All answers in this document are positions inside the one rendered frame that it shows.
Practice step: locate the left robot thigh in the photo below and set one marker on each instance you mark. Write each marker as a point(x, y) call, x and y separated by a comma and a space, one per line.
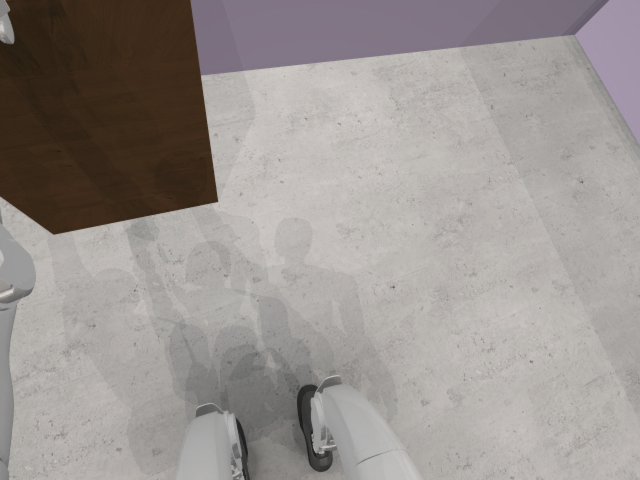
point(209, 447)

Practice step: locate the robot left upper arm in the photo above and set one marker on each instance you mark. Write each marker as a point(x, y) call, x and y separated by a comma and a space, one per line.
point(17, 280)

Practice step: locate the cabinet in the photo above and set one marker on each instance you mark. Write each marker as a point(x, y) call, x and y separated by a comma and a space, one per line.
point(102, 112)

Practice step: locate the robot right foot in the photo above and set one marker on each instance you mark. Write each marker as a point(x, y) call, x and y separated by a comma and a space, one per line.
point(318, 461)

